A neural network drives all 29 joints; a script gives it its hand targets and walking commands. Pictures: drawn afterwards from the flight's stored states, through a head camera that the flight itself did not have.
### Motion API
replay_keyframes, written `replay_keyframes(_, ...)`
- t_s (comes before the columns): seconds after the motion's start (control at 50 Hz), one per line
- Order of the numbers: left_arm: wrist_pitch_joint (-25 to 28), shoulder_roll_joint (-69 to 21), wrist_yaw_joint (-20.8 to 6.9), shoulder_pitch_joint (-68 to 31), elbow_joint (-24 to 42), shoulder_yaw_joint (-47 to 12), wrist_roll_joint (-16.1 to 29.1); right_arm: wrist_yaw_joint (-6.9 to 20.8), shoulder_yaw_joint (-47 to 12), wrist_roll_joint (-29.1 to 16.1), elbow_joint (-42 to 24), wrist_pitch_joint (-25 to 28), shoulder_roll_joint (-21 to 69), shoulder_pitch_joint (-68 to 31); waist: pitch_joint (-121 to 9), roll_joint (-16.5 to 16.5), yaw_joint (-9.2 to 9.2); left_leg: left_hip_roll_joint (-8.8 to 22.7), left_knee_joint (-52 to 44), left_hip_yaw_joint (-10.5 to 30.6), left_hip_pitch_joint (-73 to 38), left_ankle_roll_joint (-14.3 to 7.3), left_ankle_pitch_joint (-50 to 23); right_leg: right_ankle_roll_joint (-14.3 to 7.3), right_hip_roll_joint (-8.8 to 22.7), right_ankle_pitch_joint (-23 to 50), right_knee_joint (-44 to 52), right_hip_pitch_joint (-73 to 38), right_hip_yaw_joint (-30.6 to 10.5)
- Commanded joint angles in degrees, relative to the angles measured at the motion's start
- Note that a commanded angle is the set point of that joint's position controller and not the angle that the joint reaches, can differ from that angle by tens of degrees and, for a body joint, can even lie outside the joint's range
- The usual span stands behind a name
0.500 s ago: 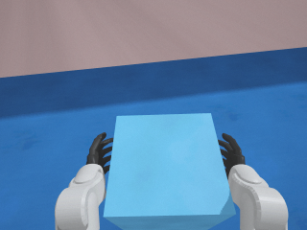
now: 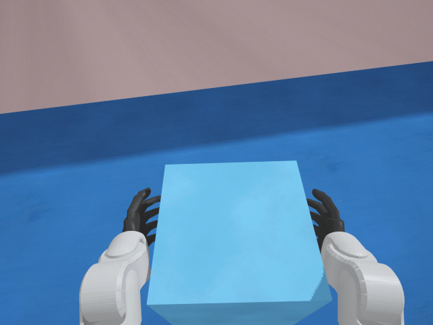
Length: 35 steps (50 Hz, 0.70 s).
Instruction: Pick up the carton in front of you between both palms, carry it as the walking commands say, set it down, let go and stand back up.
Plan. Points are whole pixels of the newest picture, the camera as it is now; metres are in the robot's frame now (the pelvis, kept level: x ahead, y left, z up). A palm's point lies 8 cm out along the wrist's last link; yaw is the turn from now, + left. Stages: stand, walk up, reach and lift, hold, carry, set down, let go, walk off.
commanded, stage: carry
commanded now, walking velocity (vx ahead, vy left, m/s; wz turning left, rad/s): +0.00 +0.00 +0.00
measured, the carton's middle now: (232, 252) +0.24 +0.00 +0.04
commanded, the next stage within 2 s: hold in 1.50 s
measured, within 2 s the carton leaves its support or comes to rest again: neither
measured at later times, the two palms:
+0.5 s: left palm (138, 269) +0.21 +0.15 +0.07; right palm (331, 273) +0.20 -0.15 +0.06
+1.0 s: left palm (145, 281) +0.20 +0.14 +0.03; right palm (329, 281) +0.20 -0.16 +0.02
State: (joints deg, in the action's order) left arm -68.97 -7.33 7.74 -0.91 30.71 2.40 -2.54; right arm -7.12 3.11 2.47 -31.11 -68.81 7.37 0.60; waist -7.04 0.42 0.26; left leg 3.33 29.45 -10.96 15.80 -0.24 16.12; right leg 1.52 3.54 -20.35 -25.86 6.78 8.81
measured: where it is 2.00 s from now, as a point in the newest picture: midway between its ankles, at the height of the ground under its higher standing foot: outside the picture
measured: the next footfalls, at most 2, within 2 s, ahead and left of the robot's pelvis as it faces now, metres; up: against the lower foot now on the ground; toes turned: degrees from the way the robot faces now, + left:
none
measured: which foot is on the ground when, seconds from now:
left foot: down 0.00-1.00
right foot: down 0.00-1.00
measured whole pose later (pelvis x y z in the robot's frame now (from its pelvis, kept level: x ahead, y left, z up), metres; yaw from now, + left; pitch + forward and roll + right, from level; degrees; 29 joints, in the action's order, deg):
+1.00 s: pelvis -0.08 -0.01 +0.00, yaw +0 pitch +1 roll +0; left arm -39.5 -7.8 1.4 -10.1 -7.1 9.0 -11.4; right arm -1.5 8.6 11.2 6.8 -39.8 7.6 -8.9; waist -2.7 0.7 0.1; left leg 4.2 27.8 -10.4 19.5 -1.1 9.5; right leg -0.8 2.7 -18.1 -29.2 12.4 9.3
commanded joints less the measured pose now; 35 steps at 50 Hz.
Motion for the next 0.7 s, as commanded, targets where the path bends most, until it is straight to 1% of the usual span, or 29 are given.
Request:
replay_keyframes(0.0,0.06,-44.05,-7.1,-16.87,3.56,-33.91,14.65,6.33,-36.78,-15.52,-4.8,-0.34,43.26,-22.17,-11.45,-4.84,-0.7,4.88,1.22,3.93,-10.82,-0.79,-31.39,-0.83,5.85,43.13,-1.45,-0.07,-3.71)
replay_keyframes(0.02,0.39,-46.25,-7.25,-17.4,5.24,-35.67,14.38,6.38,-36.48,-15.54,-5.95,-0.14,43.77,-21.91,-11.64,1.21,-0.43,5.58,0.52,3.68,-11.85,-0.55,-34.83,-1.27,6.0,36.62,-1.73,0.91,-4.08)
replay_keyframes(0.04,0.17,-45.23,-7.11,-19.36,5.11,-36.26,15.64,6.56,-35.99,-14.94,-4.92,0.14,43.5,-20.59,-10.95,0.19,-0.84,6.89,0.89,5.81,-10.8,-1.71,-40.69,-1.19,5.04,32.75,-1.43,0.85,-3.03)
replay_keyframes(0.06,0.28,-46.91,-7.3,-19.4,4.97,-36.91,16.98,6.52,-36.12,-14.51,-5.42,0.32,43.65,-19.98,-10.9,3.27,-0.39,7.17,1.21,5.85,-10.04,-2.15,-41.26,-0.88,5.79,30.1,-0.54,0.13,-3.52)
replay_keyframes(0.08,0.57,-45.56,-7.27,-18.7,4.65,-35.72,15.12,6.73,-35.85,-14.36,-4.38,0.25,44.89,-20.94,-8.89,1.01,-0.43,7.18,0.46,6.39,-10.19,-2.23,-38.12,-1.3,6.37,31.17,-1.24,1.91,-4.0)
replay_keyframes(0.1,0.53,-45.89,-7.46,-18.96,3.78,-37.06,15.56,7.16,-35.24,-13.86,-2.25,0.39,43.46,-17.78,-11.45,0.76,-0.4,6.79,0.72,5.9,-9.72,-2.06,-35.45,-1.07,6.64,30.65,-1.0,-0.91,-4.66)
replay_keyframes(0.12,0.59,-43.58,-7.79,-18.71,3.91,-36.44,14.86,7.61,-34.7,-14.09,-2.46,0.49,43.57,-18.55,-8.42,3.39,0.06,6.44,-1.33,5.84,-6.99,-2.12,-28.84,-0.7,6.5,26.21,-0.1,1.68,-4.45)
replay_keyframes(0.16,0.91,-42.86,-8.41,-18.12,1.79,-37.18,13.89,7.85,-35.85,-12.93,0.93,1.13,43.51,-16.94,-8.23,0.03,-0.06,6.58,0.59,5.25,-8.19,-2.08,-30.0,-0.55,5.6,28.2,-0.31,2.76,-4.1)
replay_keyframes(0.18,1.99,-44.14,-9.0,-19.19,2.33,-37.34,14.25,8.19,-34.49,-12.86,-0.25,2.27,44.09,-19.42,-10.72,-0.75,0.16,5.96,-0.11,5.45,-8.17,-1.39,-29.97,-1.04,6.2,30.78,-1.81,-0.02,-4.09)
replay_keyframes(0.22,3.5,-43.86,-9.96,-19.43,-0.64,-36.09,12.67,9.25,-35.89,-12.77,-1.71,3.88,43.46,-23.13,-10.52,-0.12,0.12,6.68,-0.81,6.08,-7.73,-1.81,-29.64,-0.44,5.41,24.36,-0.89,0.91,-3.77)
replay_keyframes(0.24,4.45,-43.65,-10.16,-21.16,-1.14,-35.81,12.83,9.67,-35.8,-11.93,1.57,4.02,42.08,-21.96,-10.46,-1.66,-0.41,6.39,-1.34,5.78,-7.76,-2.04,-28.77,-0.42,4.67,21.67,-0.62,1.64,-3.6)
replay_keyframes(0.26,5.01,-41.57,-10.39,-21.49,-2.07,-34.84,11.19,10.29,-35.2,-12.47,2.6,4.93,42.34,-21.85,-9.62,-0.09,0.01,5.69,-1.27,5.22,-9.32,-1.36,-28.91,-0.47,5.32,21.57,-0.66,2.6,-3.48)
replay_keyframes(0.28,5.63,-41.93,-10.77,-22.02,-2.67,-36.32,11.9,10.52,-36.25,-11.95,2.23,5.7,40.96,-22.93,-9.8,0.02,-0.26,6.74,0.06,6.5,-8.37,-1.77,-27.75,-0.59,5.44,23.56,0.31,1.25,-4.3)
replay_keyframes(0.3,6.36,-40.99,-11.05,-22.39,-5.38,-33.73,11.66,10.47,-35.73,-10.95,3.64,6.59,41.06,-24.08,-8.2,-1.59,0.24,6.97,-0.78,6.16,-6.97,-1.68,-27.23,-1.07,5.47,24.67,-0.01,2.82,-4.12)
replay_keyframes(0.32,7.02,-40.15,-11.44,-20.84,-6.06,-33.46,10.77,10.57,-35.51,-10.75,5.2,6.8,41.0,-24.38,-8.82,-0.88,0.19,5.85,-0.83,4.88,-8.6,-1.32,-25.3,-1.06,6.09,25.37,1.08,3.5,-4.95)
replay_keyframes(0.34,7.77,-37.42,-11.2,-22.13,-5.44,-31.68,9.5,10.28,-33.41,-9.1,7.83,7.62,38.36,-22.51,-7.9,-0.8,-0.15,6.57,-0.81,5.94,-6.99,-1.8,-25.88,-0.9,5.83,23.3,-0.02,2.49,-4.29)
replay_keyframes(0.38,8.99,-38.76,-11.15,-21.66,-7.55,-31.92,10.54,10.34,-34.51,-10.31,5.86,8.84,38.49,-24.47,-7.47,-3.4,-0.17,6.41,-1.62,7.25,-4.67,-2.34,-23.92,-1.74,5.96,24.75,-0.19,2.17,-5.59)
replay_keyframes(0.4,9.29,-35.27,-10.81,-21.19,-10.02,-29.09,7.07,10.6,-31.18,-9.06,11.33,9.11,37.86,-23.71,-8.2,-3.26,-0.01,6.56,-1.98,6.75,-6.33,-2.04,-22.14,-1.66,5.29,20.16,0.4,3.73,-5.09)
replay_keyframes(0.42,9.64,-37.04,-11.15,-19.97,-12.36,-29.36,6.53,10.96,-31.39,-8.85,12.93,9.79,37.91,-23.9,-5.89,-1.53,0.01,6.56,-3.59,6.93,-4.63,-1.98,-19.3,-1.74,5.19,15.02,0.93,3.5,-5.06)
replay_keyframes(0.44,10.68,-35.52,-11.07,-22.23,-11.95,-28.67,5.74,11.21,-28.67,-7.21,13.01,11.04,35.98,-22.55,-7.08,2.86,0.1,6.44,-4.09,7.49,-3.89,-1.91,-16.77,-2.0,5.01,11.65,1.48,2.63,-5.54)
replay_keyframes(0.46,11.44,-37.7,-11.67,-21.76,-14.11,-29.43,6.33,11.45,-30.58,-6.78,15.08,11.39,37.03,-22.84,-7.3,1.28,-0.14,6.98,-4.36,7.48,-5.38,-1.98,-13.56,-2.09,5.5,10.67,2.82,5.0,-5.51)
replay_keyframes(0.5,14.0,-37.42,-11.9,-24.35,-15.57,-28.07,5.7,12.08,-28.29,-6.53,14.45,14.59,37.09,-27.16,-5.96,0.08,-0.21,7.1,-4.98,7.24,-4.67,-1.25,-13.08,-1.62,5.25,11.61,2.71,5.72,-5.29)
replay_keyframes(0.52,15.05,-38.72,-12.01,-24.21,-17.12,-28.49,5.99,11.87,-28.96,-6.07,16.19,15.34,35.8,-25.51,-7.84,-1.73,0.0,6.07,-5.41,7.44,-5.08,-1.55,-15.35,-2.26,5.71,11.54,1.71,4.94,-5.6)
replay_keyframes(0.56,17.36,-37.64,-12.67,-27.63,-19.61,-26.68,4.6,11.63,-25.43,-2.98,19.84,17.11,34.49,-26.93,-5.31,0.01,-0.31,6.13,-5.17,6.81,-4.19,-1.44,-14.64,-2.17,5.16,10.46,1.92,5.56,-5.83)
replay_keyframes(0.6,19.24,-36.67,-13.26,-24.03,-26.89,-24.09,1.65,12.4,-25.68,-3.75,24.61,19.68,36.55,-27.7,-6.59,0.81,-0.17,6.83,-5.23,7.33,-3.52,-2.13,-12.91,-2.2,5.84,9.54,3.32,4.9,-5.85)
replay_keyframes(0.62,21.34,-36.93,-13.53,-28.27,-24.38,-23.8,2.32,12.95,-25.18,-3.7,24.15,21.37,36.59,-29.13,-8.6,2.02,-0.19,6.63,-4.5,8.1,-5.56,-2.46,-11.67,-2.94,6.02,8.35,3.21,3.99,-6.89)
replay_keyframes(0.64,22.47,-38.82,-13.62,-28.61,-23.98,-24.99,3.28,13.24,-27.03,-5.03,23.09,22.58,38.58,-30.39,-7.02,0.43,0.06,5.6,-5.53,8.15,-5.35,-1.37,-10.84,-2.94,5.84,6.55,3.62,5.87,-6.04)
replay_keyframes(0.66,23.32,-37.6,-13.62,-30.05,-27.0,-22.27,1.85,13.27,-23.47,-2.84,25.97,23.1,36.38,-32.19,-4.64,0.23,0.05,6.03,-5.75,6.96,-3.9,-1.13,-9.92,-2.71,6.14,6.54,4.71,7.83,-5.98)
replay_keyframes(0.68,24.59,-39.73,-14.12,-30.71,-28.05,-24.03,3.12,13.43,-25.37,-3.03,27.34,24.35,37.58,-30.91,-5.35,-2.64,0.25,6.7,-5.49,8.84,-2.11,-1.8,-7.5,-2.54,5.08,4.5,4.58,5.97,-5.2)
